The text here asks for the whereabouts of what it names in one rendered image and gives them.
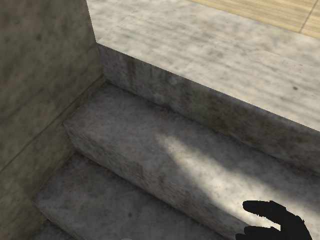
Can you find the robot right hand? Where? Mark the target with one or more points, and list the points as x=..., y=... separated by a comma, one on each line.
x=291, y=227

